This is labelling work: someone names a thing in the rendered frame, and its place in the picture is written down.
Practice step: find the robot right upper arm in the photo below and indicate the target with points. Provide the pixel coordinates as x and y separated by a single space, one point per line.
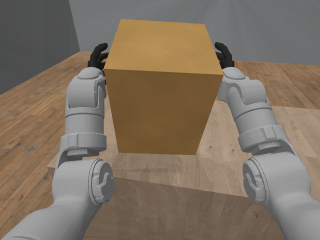
280 182

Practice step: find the pedestal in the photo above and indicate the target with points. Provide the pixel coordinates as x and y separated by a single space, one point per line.
201 196

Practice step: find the robot left upper arm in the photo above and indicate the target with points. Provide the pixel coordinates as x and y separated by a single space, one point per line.
79 189

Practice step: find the robot right forearm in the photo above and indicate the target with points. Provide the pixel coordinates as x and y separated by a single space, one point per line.
259 132

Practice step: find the robot right hand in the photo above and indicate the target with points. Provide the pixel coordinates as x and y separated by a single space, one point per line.
225 56

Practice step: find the robot left forearm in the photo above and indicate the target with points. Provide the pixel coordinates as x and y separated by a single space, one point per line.
84 118

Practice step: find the carton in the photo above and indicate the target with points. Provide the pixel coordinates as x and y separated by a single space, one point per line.
162 80

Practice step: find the robot left hand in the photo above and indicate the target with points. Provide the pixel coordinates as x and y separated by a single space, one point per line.
97 57

